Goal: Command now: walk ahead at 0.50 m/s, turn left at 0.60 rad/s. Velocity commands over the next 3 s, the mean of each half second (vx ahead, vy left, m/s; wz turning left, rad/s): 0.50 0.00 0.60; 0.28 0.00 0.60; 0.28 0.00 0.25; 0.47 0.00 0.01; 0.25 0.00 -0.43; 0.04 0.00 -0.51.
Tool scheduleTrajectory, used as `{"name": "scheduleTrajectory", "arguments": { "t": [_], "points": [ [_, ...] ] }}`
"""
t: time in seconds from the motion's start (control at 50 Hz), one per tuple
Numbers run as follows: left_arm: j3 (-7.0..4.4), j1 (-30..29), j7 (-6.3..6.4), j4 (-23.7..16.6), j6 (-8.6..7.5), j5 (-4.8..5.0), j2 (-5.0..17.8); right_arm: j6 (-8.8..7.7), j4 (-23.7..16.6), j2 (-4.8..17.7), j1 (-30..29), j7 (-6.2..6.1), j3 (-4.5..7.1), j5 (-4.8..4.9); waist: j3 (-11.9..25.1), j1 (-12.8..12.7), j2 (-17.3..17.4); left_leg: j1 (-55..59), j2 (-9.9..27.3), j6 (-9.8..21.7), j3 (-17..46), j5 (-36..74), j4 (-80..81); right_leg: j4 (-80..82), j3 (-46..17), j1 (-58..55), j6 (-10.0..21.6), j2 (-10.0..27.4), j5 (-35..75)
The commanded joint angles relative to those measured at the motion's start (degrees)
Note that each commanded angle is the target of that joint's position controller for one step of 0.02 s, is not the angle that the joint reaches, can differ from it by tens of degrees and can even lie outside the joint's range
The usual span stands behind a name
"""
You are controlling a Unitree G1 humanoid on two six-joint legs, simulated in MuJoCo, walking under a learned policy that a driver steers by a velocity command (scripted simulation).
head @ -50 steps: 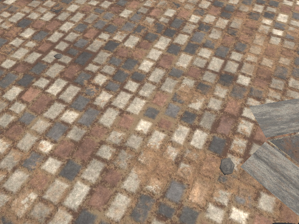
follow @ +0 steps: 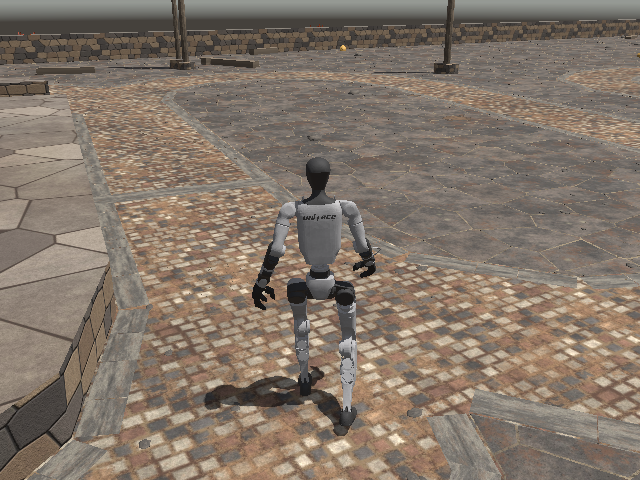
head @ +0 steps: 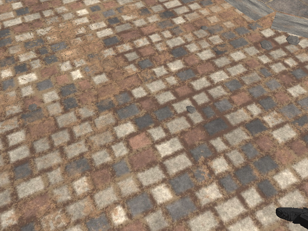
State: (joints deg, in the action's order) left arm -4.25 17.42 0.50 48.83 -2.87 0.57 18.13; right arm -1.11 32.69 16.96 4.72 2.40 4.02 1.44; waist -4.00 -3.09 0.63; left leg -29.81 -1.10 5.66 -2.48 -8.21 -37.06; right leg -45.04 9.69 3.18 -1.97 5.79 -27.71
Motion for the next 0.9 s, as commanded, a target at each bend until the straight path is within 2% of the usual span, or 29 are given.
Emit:
{"name": "scheduleTrajectory", "arguments": {
  "t": [0.02,0.04,0.06,0.08,0.1,0.16,0.2,0.26,0.3,0.36,0.4,0.42,0.44,0.46,0.48,0.5,0.52,0.54,0.56,0.6,0.66,0.68,0.74,0.78,0.82,0.86,0.88,0.9],
  "points": [
    [-0.42,-5.31,-1.09,-9.42,-4.27,1.04,7.87,-1.35,-0.32,12.57,19.30,-0.40,4.05,-0.23,22.55,10.34,6.52,51.91,19.28,16.23,45.75,-11.86,19.80,-35.72,-15.47,43.68,1.62,-4.70,-3.17],
    [-0.17,-7.79,-1.37,-10.48,-5.08,1.81,7.69,-1.95,0.25,10.71,17.42,-0.39,3.37,-0.40,14.95,9.06,5.27,44.20,17.23,14.07,37.48,-8.41,20.05,-31.94,-14.47,44.60,2.66,-2.66,1.81],
    [-0.01,-7.71,-0.89,-9.73,-5.31,0.60,6.82,-2.16,0.04,9.42,13.53,-0.49,2.91,-0.33,10.79,6.15,0.09,35.56,14.57,12.08,31.51,-2.78,20.16,-26.78,-14.43,41.30,2.52,-0.34,5.77],
    [-0.43,-7.05,-0.60,-9.28,-4.96,-0.58,7.42,-2.24,-0.57,7.84,10.47,-0.67,2.34,-0.69,8.64,4.03,0.71,29.20,12.73,11.21,27.35,3.54,20.88,-22.45,-14.53,37.43,2.01,1.00,8.09],
    [-0.61,-5.94,-0.74,-9.01,-4.26,-0.83,7.55,-2.24,-1.25,7.31,8.80,-0.93,2.00,-1.22,7.86,2.48,1.94,25.00,11.58,11.08,25.59,6.73,22.18,-20.94,-14.66,34.31,1.50,1.56,9.65],
    [-0.14,-6.42,-0.64,-9.11,-2.79,-1.60,5.36,-2.63,-0.28,8.10,9.17,-1.91,2.17,-0.96,6.59,1.73,1.71,18.41,9.90,11.76,21.25,13.41,23.84,-14.28,-13.07,32.10,-1.15,0.66,13.25],
    [0.45,-10.85,-0.60,-10.37,-2.54,-1.67,3.91,-2.48,0.73,9.07,10.72,-2.70,2.44,-0.80,4.96,3.04,1.95,16.50,8.22,10.61,18.81,12.72,23.97,-6.35,-12.67,32.62,-2.34,-0.46,20.10],
    [1.24,-17.41,-1.19,-11.82,-2.89,-1.22,2.39,-1.99,2.04,9.45,12.93,-3.27,2.56,-0.41,3.80,5.71,3.40,14.39,5.78,7.84,17.05,6.49,23.05,6.89,-12.41,28.31,-2.47,-3.30,30.58],
    [1.20,-20.33,-1.67,-12.79,-3.27,-0.57,2.85,-1.81,3.17,9.94,14.95,-3.33,2.74,-0.18,3.41,6.95,3.88,14.58,6.48,7.08,18.94,3.44,22.25,11.17,-12.66,25.73,-2.16,-4.75,33.12],
    [0.31,-20.66,-2.18,-13.41,-3.85,-0.18,5.08,-1.42,4.29,9.06,16.29,-3.48,2.59,0.18,3.50,6.53,5.05,19.25,8.43,6.10,24.01,0.53,17.67,15.48,-14.63,24.26,-0.66,-5.23,29.71],
    [-0.44,-17.61,-2.20,-12.92,-4.28,-0.05,6.18,-1.03,4.38,8.91,15.55,-3.59,2.68,0.01,3.89,4.67,6.99,20.98,9.00,5.09,26.74,1.81,14.08,16.67,-14.28,20.54,1.07,-5.51,24.26],
    [-1.06,-13.27,-1.96,-11.77,-4.50,-0.20,6.78,-0.84,4.20,7.77,14.93,-3.56,2.32,-0.07,5.35,2.33,7.15,20.47,7.38,3.88,26.37,3.40,10.65,18.86,-13.15,14.69,2.39,-5.77,23.98],
    [-1.91,-6.99,-1.58,-10.93,-4.82,-1.05,8.68,-0.94,3.70,4.98,14.93,-3.37,1.30,-0.42,10.69,-0.65,5.24,17.52,4.29,1.88,23.55,3.56,0.88,18.45,-16.16,3.50,5.02,-1.57,23.33],
    [-2.99,0.61,-1.10,-10.26,-4.78,-2.29,13.17,-1.18,2.43,1.46,19.38,-3.33,0.17,-0.18,19.66,-1.18,-5.84,2.42,-2.29,-2.24,16.26,-9.01,-18.08,19.41,-33.05,-16.95,11.53,11.03,17.21],
    [-3.30,4.08,-1.73,-8.43,-3.98,-1.25,13.16,-1.58,1.53,2.71,22.97,-3.50,-0.14,0.79,23.24,-0.13,-20.28,-11.26,-3.55,-4.12,12.84,-26.55,-32.15,26.26,-55.37,-23.92,16.87,18.83,0.90],
    [-1.97,1.39,-1.72,-9.47,-3.67,-0.39,8.16,-1.40,2.63,8.00,19.90,-3.52,1.14,1.10,15.64,-1.16,-12.39,-16.04,0.02,-4.76,13.97,-22.56,-37.78,28.63,-52.26,-18.26,15.07,17.45,-7.37],
    [-1.33,-1.06,-1.39,-9.89,-3.10,-0.55,6.05,-1.05,1.92,9.37,14.70,-3.47,1.57,0.53,9.85,-1.53,-7.88,-16.29,1.99,-4.99,11.68,-17.99,-38.61,28.85,-43.24,-11.38,12.87,15.28,-3.30],
    [-0.85,-3.60,-1.25,-9.82,-2.78,-0.99,4.91,-0.89,1.33,8.78,12.15,-3.39,1.63,-0.08,5.98,-0.47,-5.43,-14.53,3.67,-5.12,10.67,-14.47,-36.43,29.97,-36.17,-4.56,12.05,12.74,4.10],
    [-0.42,-5.03,-1.06,-9.45,-2.76,-1.29,3.65,-0.70,1.07,7.95,11.24,-3.17,1.82,-0.30,4.08,0.74,-6.03,-12.70,5.38,-5.04,10.70,-12.10,-33.85,31.18,-31.15,-0.35,11.58,10.80,9.46],
    [-0.28,-6.29,-0.87,-8.86,-3.14,-1.35,2.97,-0.03,1.14,5.66,11.76,-2.80,1.62,0.27,2.50,2.07,-7.54,-9.04,6.60,-5.31,9.32,-10.33,-31.05,33.44,-23.60,4.37,11.46,8.71,18.79],
    [-1.19,-6.98,-0.61,-7.41,-3.40,-1.22,5.68,0.67,-0.30,3.65,9.88,-3.03,1.13,-0.55,2.41,3.15,-6.16,-9.32,6.35,-7.16,7.41,-8.21,-24.21,32.50,-14.84,4.67,13.19,9.36,44.85],
    [-1.48,-7.29,-0.41,-7.10,-3.09,-1.11,6.51,0.70,-0.42,3.23,9.55,-2.90,0.94,-0.74,3.33,3.19,-6.04,-8.75,6.35,-7.47,6.57,-5.47,-21.09,32.07,-12.22,3.93,13.15,9.22,48.77],
    [-1.62,-8.46,0.39,-6.50,-1.68,-0.60,7.42,0.53,-0.82,2.28,6.13,-1.72,0.53,-0.71,4.67,2.00,-6.09,-3.26,5.40,-7.18,3.32,5.56,-9.67,31.35,-4.96,3.91,11.49,7.17,49.97],
    [-1.71,-7.37,0.65,-5.64,-0.98,-0.03,8.04,0.57,-1.65,2.34,3.27,-0.71,0.65,-0.65,4.86,0.92,-6.02,-0.73,4.46,-6.37,2.02,8.47,-3.85,30.04,-2.95,2.32,10.61,7.17,48.68],
    [-2.08,-6.97,0.65,-5.17,-0.41,0.87,9.20,0.82,-2.75,3.53,1.86,0.16,1.22,-0.67,4.95,0.99,-6.18,0.50,3.92,-5.00,1.50,6.28,-0.19,27.59,-2.67,-0.37,10.01,8.51,48.70],
    [-2.63,-7.78,0.80,-5.35,0.09,1.88,10.50,1.11,-3.08,5.60,3.58,0.53,2.29,-0.99,6.11,2.73,-6.56,3.97,2.01,-2.87,-0.03,1.51,2.72,21.62,-2.31,-2.13,9.04,9.28,54.60],
    [-2.68,-8.51,0.91,-5.58,0.34,2.34,10.37,1.14,-2.26,6.89,7.38,0.45,3.11,-1.11,7.67,5.02,-5.82,8.97,0.30,-1.36,-1.02,2.47,6.34,15.26,-1.20,-1.67,7.89,8.31,56.57],
    [-2.18,-7.65,0.85,-5.59,0.48,2.06,8.68,1.06,-0.41,9.28,13.59,-0.26,4.44,-1.21,10.79,7.84,-2.88,18.18,-1.85,0.72,-1.21,8.72,11.04,4.81,0.44,1.41,5.67,5.24,52.96]
  ]
}}
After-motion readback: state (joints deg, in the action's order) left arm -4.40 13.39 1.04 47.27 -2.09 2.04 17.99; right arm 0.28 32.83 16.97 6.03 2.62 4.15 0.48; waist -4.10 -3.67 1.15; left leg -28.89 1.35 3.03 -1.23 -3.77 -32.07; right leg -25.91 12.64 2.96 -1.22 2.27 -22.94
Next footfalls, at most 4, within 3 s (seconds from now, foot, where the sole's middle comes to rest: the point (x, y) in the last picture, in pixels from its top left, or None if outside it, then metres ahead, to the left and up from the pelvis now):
0.44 right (189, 226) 0.45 -0.09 -0.75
0.92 left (116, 200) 0.54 0.22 -0.75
1.34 right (161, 175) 0.67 0.03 -0.75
1.78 left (77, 160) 0.72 0.42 -0.75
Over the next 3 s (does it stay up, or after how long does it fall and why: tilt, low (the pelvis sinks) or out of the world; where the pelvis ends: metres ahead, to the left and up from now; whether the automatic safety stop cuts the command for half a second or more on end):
stays up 0.97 0.50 0.03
